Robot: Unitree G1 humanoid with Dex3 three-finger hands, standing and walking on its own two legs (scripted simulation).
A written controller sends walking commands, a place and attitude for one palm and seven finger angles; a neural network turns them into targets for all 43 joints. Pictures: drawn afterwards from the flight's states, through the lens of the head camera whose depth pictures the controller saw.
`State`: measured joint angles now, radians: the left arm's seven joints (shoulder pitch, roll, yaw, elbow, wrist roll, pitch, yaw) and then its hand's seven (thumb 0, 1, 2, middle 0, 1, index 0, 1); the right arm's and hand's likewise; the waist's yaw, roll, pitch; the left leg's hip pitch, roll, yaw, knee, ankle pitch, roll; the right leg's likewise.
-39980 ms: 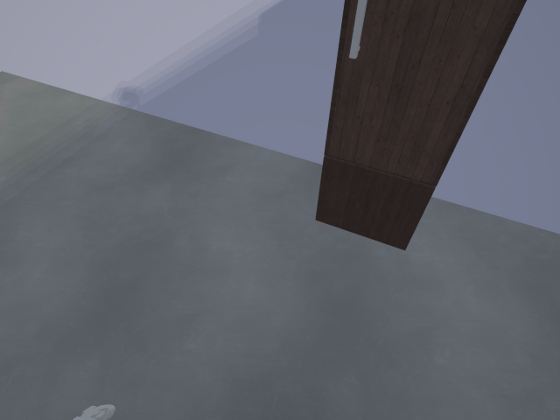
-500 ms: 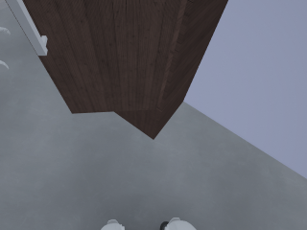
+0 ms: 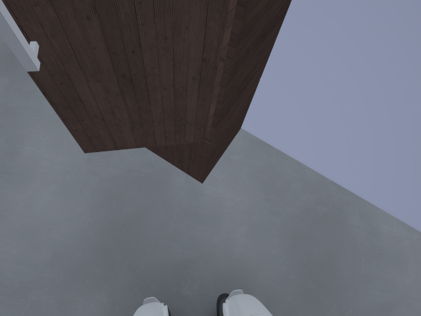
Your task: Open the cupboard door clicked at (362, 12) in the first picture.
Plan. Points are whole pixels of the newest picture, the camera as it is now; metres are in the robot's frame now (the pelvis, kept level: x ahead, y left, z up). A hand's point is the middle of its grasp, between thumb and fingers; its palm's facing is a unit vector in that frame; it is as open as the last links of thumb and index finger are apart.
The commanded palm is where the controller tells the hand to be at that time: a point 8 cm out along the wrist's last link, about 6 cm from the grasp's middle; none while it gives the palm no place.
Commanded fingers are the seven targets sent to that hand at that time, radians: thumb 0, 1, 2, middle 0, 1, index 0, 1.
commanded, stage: move the hooked fingers beside the handle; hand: left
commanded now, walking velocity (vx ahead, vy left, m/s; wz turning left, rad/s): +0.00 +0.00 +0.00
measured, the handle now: (9, 18) +0.57 +0.26 +0.16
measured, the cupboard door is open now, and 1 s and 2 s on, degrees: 42 42 42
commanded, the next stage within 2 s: slide the fingers in behind the handle in 1.12 s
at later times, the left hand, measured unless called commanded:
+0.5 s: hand out of the picture +0.51 +0.32 +0.17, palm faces +0.08 -1.00 +0.02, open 14.0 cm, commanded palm +0.49 +0.35 +0.16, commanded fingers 0.00 -0.50 0.30 -0.30 -1.20 -0.30 -1.20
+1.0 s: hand out of the picture +0.51 +0.30 +0.17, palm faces +0.06 -1.00 +0.00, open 14.0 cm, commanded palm +0.50 +0.34 +0.16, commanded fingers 0.00 -0.50 0.30 -0.30 -1.20 -0.30 -1.20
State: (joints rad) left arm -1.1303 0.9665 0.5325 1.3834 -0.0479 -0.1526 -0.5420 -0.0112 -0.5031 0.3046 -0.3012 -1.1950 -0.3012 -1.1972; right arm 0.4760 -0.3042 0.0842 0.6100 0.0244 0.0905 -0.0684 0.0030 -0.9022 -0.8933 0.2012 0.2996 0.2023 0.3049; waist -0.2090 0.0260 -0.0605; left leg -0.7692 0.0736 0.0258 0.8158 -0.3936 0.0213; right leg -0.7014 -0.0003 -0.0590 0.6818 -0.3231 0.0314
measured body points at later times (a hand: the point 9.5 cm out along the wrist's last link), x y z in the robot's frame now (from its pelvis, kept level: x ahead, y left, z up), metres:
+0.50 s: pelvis +0.01 +0.00 +0.00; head +0.13 +0.03 +0.44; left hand +0.50 +0.37 +0.17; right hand -0.01 -0.27 -0.10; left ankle -0.01 +0.10 -0.71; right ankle -0.01 -0.15 -0.71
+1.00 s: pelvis +0.00 -0.01 +0.00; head +0.12 +0.02 +0.43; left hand +0.50 +0.35 +0.17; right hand -0.03 -0.28 -0.10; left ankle -0.01 +0.10 -0.71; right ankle -0.01 -0.15 -0.71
